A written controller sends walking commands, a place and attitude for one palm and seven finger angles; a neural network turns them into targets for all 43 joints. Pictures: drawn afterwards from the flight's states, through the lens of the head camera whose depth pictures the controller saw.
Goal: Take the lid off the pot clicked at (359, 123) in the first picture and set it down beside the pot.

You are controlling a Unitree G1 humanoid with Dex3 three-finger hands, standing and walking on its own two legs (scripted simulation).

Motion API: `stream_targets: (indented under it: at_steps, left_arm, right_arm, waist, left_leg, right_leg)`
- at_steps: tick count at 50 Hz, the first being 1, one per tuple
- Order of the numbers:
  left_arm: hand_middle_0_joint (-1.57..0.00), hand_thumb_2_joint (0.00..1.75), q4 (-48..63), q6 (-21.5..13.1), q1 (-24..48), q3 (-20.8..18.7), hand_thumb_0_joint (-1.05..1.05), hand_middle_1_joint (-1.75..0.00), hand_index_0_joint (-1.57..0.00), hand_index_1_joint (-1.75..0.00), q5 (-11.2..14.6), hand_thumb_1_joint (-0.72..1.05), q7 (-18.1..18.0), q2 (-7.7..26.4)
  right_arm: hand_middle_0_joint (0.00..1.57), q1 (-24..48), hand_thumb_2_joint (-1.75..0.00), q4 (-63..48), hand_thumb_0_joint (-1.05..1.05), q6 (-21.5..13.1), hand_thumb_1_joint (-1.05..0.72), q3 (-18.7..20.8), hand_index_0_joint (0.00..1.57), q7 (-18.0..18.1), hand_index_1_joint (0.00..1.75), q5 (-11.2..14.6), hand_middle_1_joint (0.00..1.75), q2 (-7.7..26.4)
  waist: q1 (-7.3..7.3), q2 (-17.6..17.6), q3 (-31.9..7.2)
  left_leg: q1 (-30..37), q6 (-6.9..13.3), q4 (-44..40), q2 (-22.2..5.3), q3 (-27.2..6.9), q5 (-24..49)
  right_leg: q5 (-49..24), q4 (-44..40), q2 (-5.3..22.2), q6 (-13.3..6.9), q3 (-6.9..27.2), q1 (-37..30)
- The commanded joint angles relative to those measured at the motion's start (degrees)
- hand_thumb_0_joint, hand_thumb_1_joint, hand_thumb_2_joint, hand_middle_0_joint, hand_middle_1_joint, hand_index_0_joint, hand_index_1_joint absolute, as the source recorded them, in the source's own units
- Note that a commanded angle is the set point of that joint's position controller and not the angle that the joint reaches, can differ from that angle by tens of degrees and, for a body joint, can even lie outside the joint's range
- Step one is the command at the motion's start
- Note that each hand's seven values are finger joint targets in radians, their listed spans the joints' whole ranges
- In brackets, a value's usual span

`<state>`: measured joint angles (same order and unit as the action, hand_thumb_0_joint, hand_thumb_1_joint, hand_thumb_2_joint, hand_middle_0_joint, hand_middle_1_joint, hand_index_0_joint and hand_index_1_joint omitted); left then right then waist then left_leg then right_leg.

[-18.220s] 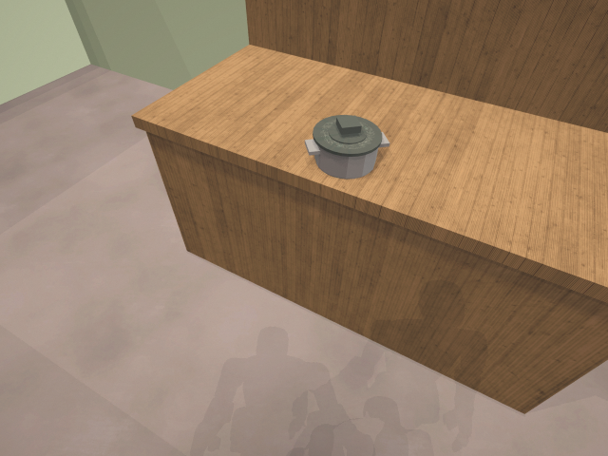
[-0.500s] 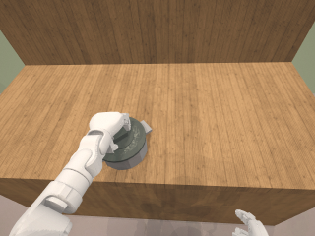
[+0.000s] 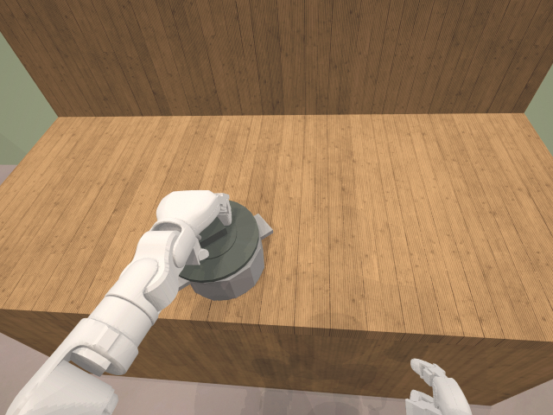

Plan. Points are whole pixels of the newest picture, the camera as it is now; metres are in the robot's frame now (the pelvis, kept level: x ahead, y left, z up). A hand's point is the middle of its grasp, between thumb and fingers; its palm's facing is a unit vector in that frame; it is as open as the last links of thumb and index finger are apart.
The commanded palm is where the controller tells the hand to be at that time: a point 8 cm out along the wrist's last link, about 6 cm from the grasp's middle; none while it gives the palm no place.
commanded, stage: lift the lid straight up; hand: left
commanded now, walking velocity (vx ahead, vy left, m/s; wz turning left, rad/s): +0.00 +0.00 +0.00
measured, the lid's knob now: (207, 228) +0.40 +0.14 +0.02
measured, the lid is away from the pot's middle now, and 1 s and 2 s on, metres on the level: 0.01 0.00 0.05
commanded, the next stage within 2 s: move the lid sideways beside the pot in 1.50 s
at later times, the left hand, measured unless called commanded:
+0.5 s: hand (194, 217) +0.38 +0.15 +0.08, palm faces -0.27 -0.04 -0.96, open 8.8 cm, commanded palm +0.37 +0.14 +0.16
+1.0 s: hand (190, 202) +0.38 +0.14 +0.12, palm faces -0.21 -0.02 -0.98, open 8.8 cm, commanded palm +0.36 +0.14 +0.20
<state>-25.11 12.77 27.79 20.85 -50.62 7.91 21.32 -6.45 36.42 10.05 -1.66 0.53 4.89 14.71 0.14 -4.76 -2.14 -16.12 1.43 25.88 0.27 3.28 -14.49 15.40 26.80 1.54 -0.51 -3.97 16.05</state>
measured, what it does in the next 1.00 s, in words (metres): stands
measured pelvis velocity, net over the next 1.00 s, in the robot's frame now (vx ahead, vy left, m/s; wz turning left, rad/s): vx -0.01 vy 0.00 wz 0.02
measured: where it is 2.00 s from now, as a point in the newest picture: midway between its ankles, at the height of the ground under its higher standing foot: outside the picture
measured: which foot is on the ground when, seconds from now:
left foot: down 0.00-1.00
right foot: down 0.00-1.00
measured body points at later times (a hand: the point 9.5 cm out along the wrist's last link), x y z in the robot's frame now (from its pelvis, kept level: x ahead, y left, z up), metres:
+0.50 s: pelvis +0.00 +0.00 +0.00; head +0.02 -0.04 +0.45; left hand +0.39 +0.15 +0.13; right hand +0.18 -0.22 -0.12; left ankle -0.02 +0.10 -0.74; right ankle -0.02 -0.11 -0.74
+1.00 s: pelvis -0.01 +0.00 +0.00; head +0.00 -0.04 +0.45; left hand +0.38 +0.14 +0.18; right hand +0.19 -0.21 -0.11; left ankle -0.02 +0.10 -0.74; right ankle -0.02 -0.11 -0.74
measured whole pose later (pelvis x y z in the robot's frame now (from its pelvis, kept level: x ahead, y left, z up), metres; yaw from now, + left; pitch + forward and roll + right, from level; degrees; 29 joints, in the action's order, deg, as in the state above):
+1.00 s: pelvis -0.01 +0.00 +0.00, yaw +1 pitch +2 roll +0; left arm -17.5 18.3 36.4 22.9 -49.0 17.0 23.9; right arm -4.0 36.0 8.4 -3.1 -0.2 4.9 15.3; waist -0.5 -5.7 -1.1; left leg -13.5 1.7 24.3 1.3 2.3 -12.8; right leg 14.5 26.1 2.5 -0.3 -4.9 13.3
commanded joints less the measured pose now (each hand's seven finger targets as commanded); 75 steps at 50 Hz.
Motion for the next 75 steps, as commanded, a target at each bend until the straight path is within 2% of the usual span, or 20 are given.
stream_targets:
  at_steps: [1,4,7,14,16,19,20,24,27,39,40,45,50,54,55,60,64,69,70,75]
  left_arm:
    - [-0.83,1.14,15.1,-0.4,28.4,-9.1,0.0,-1.0,-0.8,-0.99,-1.0,0.45,-2.6,12.3]
    - [-0.83,1.14,14.5,-0.4,28.8,-10.4,0.0,-1.0,-0.8,-0.99,-0.6,0.45,-2.3,13.6]
    - [-0.83,1.14,14.0,0.2,28.8,-6.4,0.0,-1.0,-0.8,-0.99,-0.5,0.45,-1.7,8.8]
    - [-0.83,1.14,15.9,0.9,28.8,-10.5,0.0,-1.0,-0.8,-0.99,-0.5,0.45,-0.6,13.8]
    - [-0.83,1.14,16.8,1.0,30.3,-7.4,0.0,-1.0,-0.8,-0.99,-0.8,0.45,0.1,10.7]
    - [-0.83,1.14,16.2,1.4,30.1,-10.8,0.0,-1.0,-0.8,-0.99,-0.2,0.45,0.2,14.3]
    - [-0.83,1.14,14.4,1.8,30.1,-8.7,0.0,-1.0,-0.8,-0.99,-0.4,0.45,0.6,12.3]
    - [-0.83,1.14,16.7,2.2,35.3,-9.5,0.0,-1.0,-0.8,-0.99,-0.3,0.45,1.2,13.8]
    - [-0.83,1.14,19.5,2.2,36.6,-6.5,0.0,-1.0,-0.8,-0.99,-0.5,0.45,1.9,10.8]
    - [-0.83,1.14,20.7,3.4,33.2,-11.7,0.0,-1.0,-0.8,-0.99,0.0,0.45,3.4,16.3]
    - [-0.83,1.14,19.7,3.8,33.2,-8.2,0.0,-1.0,-0.8,-0.99,-0.1,0.45,3.8,12.5]
    - [-0.83,1.14,20.0,5.2,37.6,-5.7,0.0,-1.0,-0.8,-0.99,0.0,0.45,5.1,10.6]
    - [-0.83,1.14,22.4,4.6,39.4,-9.2,0.0,-1.0,-0.8,-0.99,-0.1,0.45,5.6,14.4]
    - [-0.83,1.14,20.2,4.9,38.0,-12.0,0.0,-1.0,-0.8,-0.99,0.0,0.45,5.6,17.2]
    - [-0.83,1.14,17.4,5.6,36.4,-8.3,0.0,-1.0,-0.8,-0.99,-0.1,0.45,6.0,12.8]
    - [-0.83,1.14,18.8,6.4,38.6,-6.2,0.0,-1.0,-0.8,-0.99,0.3,0.45,7.3,10.8]
    - [-0.83,1.14,24.3,5.8,43.9,-11.9,0.0,-1.0,-0.8,-0.99,-0.4,0.45,7.8,18.7]
    - [-0.83,1.14,16.3,6.5,39.9,-11.0,0.0,-1.0,-0.8,-0.99,0.2,0.45,8.6,16.5]
    - [-0.83,1.14,16.9,6.5,39.5,-8.1,0.0,-1.0,-0.8,-0.99,0.6,0.45,9.0,13.1]
    - [-0.83,1.14,22.7,6.0,41.1,-6.8,0.0,-1.0,-0.8,-0.99,0.5,0.45,9.8,12.1]
  right_arm:
    - [0.2,6.4,-0.9,-8.3,0.0,-2.9,-0.9,1.3,0.2,0.6,0.3,-0.1,0.3,5.5]
    - [0.2,6.4,-0.9,-8.0,0.0,-3.0,-0.9,1.2,0.2,0.8,0.3,-0.1,0.3,5.8]
    - [0.2,6.8,-0.9,-8.1,0.0,-3.0,-0.9,1.1,0.2,0.5,0.3,0.0,0.3,5.2]
    - [0.2,7.8,-0.9,-9.0,0.0,-3.2,-0.9,1.0,0.2,0.1,0.3,-0.2,0.3,5.8]
    - [0.2,8.3,-0.9,-9.2,0.0,-3.4,-0.9,0.8,0.2,0.0,0.3,-0.1,0.3,5.1]
    - [0.2,7.6,-0.9,-8.7,0.0,-3.3,-0.9,0.9,0.2,-0.1,0.3,-0.1,0.3,5.9]
    - [0.2,8.3,-0.9,-8.8,0.0,-3.4,-0.9,0.3,0.2,0.1,0.3,0.0,0.3,5.4]
    - [0.2,8.3,-0.9,-8.4,0.0,-3.5,-0.9,0.6,0.2,0.3,0.3,0.0,0.3,5.9]
    - [0.2,8.5,-0.9,-8.9,0.0,-3.9,-0.9,0.8,0.2,0.1,0.3,0.0,0.3,5.3]
    - [0.2,10.0,-0.9,-9.7,0.0,-4.4,-0.9,0.4,0.2,-0.5,0.3,-0.1,0.3,6.0]
    - [0.2,10.1,-0.9,-9.9,0.0,-4.3,-0.9,0.2,0.2,-0.5,0.3,0.0,0.3,5.3]
    - [0.2,10.3,-0.9,-9.4,0.0,-4.1,-0.9,0.2,0.2,-0.7,0.3,0.2,0.3,5.3]
    - [0.2,10.2,-0.9,-9.6,0.0,-5.0,-0.9,0.1,0.2,-0.4,0.3,-0.1,0.3,5.1]
    - [0.2,10.4,-0.9,-9.1,0.0,-5.0,-0.9,0.0,0.2,-0.6,0.3,-0.1,0.3,5.9]
    - [0.2,11.1,-0.9,-9.4,0.0,-4.8,-0.9,-0.4,0.2,-0.6,0.3,0.1,0.3,5.2]
    - [0.2,12.1,-0.9,-10.2,0.0,-4.3,-0.9,-0.3,0.2,-0.8,0.3,0.3,0.3,5.3]
    - [0.2,11.8,-0.9,-10.4,0.0,-4.9,-0.9,0.0,0.2,-0.6,0.3,-0.1,0.3,5.9]
    - [0.2,10.6,-0.9,-9.1,0.0,-4.8,-0.9,-0.4,0.2,-0.4,0.3,0.3,0.3,6.1]
    - [0.2,11.2,-0.9,-9.9,0.0,-4.8,-0.9,-0.4,0.2,-0.3,0.3,0.4,0.3,5.5]
    - [0.2,12.0,-0.9,-11.1,0.0,-4.9,-0.9,0.2,0.2,-0.8,0.3,0.3,0.3,5.3]
  waist:
    - [0.51,4.3,-22.4]
    - [0.52,4.6,-21.1]
    - [0.68,4.3,-20.1]
    - [-0.11,5.7,-22.1]
    - [0.11,4.0,-22.2]
    - [0.08,5.7,-20.5]
    - [0.04,6.4,-20.5]
    - [0.49,5.8,-19.9]
    - [0.66,2.3,-22.5]
    - [-0.78,6.0,-21.2]
    - [-0.34,5.3,-20.8]
    - [0.61,3.9,-19.3]
    - [-0.5,5.0,-24.0]
    - [-0.82,6.2,-21.2]
    - [-0.66,6.6,-18.6]
    - [-0.3,5.9,-18.3]
    - [-0.71,4.9,-23.5]
    - [-0.42,7.8,-17.9]
    - [-0.5,6.7,-17.3]
    - [-0.43,5.4,-21.9]
  left_leg:
    - [10.3,2.4,-0.7,0.5,-3.4,20.5]
    - [9.7,2.2,-1.2,0.4,-3.5,19.7]
    - [10.2,2.0,-1.5,0.1,-3.5,20.1]
    - [9.9,2.1,-1.2,0.4,-3.6,21.0]
    - [11.0,2.1,-1.2,0.4,-3.8,21.8]
    - [9.7,2.0,-1.7,0.2,-3.7,20.3]
    - [9.3,2.1,-2.1,0.6,-3.3,19.5]
    - [9.8,2.1,-2.3,0.4,-3.8,17.9]
    - [12.6,2.1,-1.8,0.4,-4.2,21.2]
    - [10.6,2.0,-2.2,0.5,-4.1,20.5]
    - [10.6,2.0,-2.5,0.5,-3.6,20.8]
    - [11.3,1.8,-2.9,0.4,-4.0,18.1]
    - [13.0,2.1,-2.6,0.7,-4.7,19.7]
    - [10.9,1.9,-2.7,0.5,-4.6,18.7]
    - [9.6,1.6,-3.4,0.4,-3.9,18.0]
    - [10.1,1.6,-3.3,0.5,-3.8,16.7]
    - [11.6,2.1,-2.4,0.9,-4.3,18.0]
    - [8.7,1.7,-3.3,0.6,-4.0,15.0]
    - [8.9,1.7,-3.8,0.6,-3.4,14.6]
    - [11.5,2.1,-2.6,0.9,-3.8,17.0]
  right_leg:
    - [-25.0,-0.9,-1.0,-1.5,2.8,-9.0]
    - [-24.2,-1.3,-0.8,-1.6,2.8,-9.3]
    - [-23.7,-1.5,-0.8,-1.6,2.2,-7.7]
    - [-25.7,-1.1,-0.5,-1.6,2.7,-11.3]
    - [-25.5,-1.1,-0.6,-1.6,2.4,-10.0]
    - [-25.1,-1.7,-0.4,-1.5,2.6,-10.8]
    - [-24.5,-1.6,-0.6,-1.2,2.6,-10.9]
    - [-22.7,-2.1,-0.3,-1.5,2.5,-9.9]
    - [-24.0,-1.4,-0.5,-1.7,2.1,-9.2]
    - [-25.1,-1.6,0.0,-1.5,2.5,-12.2]
    - [-24.6,-1.5,-0.2,-1.3,2.3,-11.6]
    - [-20.5,-2.0,-0.5,-1.5,1.6,-8.7]
    - [-21.6,-1.3,-0.5,-1.6,1.8,-11.4]
    - [-22.2,-1.8,0.0,-1.7,2.1,-11.5]
    - [-21.0,-1.9,-0.1,-1.4,1.7,-10.4]
    - [-19.3,-1.9,-0.1,-1.4,1.5,-9.2]
    - [-21.9,-1.5,0.2,-1.5,2.5,-12.3]
    - [-19.2,-2.5,0.2,-1.2,2.0,-10.1]
    - [-18.4,-2.5,0.1,-1.0,2.0,-9.6]
    - [-20.5,-1.7,0.0,-1.2,2.1,-11.0]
